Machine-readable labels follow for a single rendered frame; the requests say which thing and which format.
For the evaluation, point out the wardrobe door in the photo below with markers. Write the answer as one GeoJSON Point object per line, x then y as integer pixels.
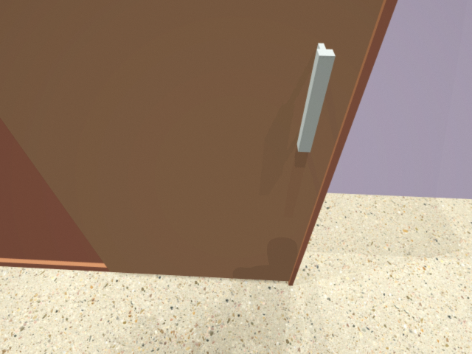
{"type": "Point", "coordinates": [168, 129]}
{"type": "Point", "coordinates": [34, 225]}

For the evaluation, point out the handle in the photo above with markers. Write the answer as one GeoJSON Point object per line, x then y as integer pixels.
{"type": "Point", "coordinates": [319, 80]}

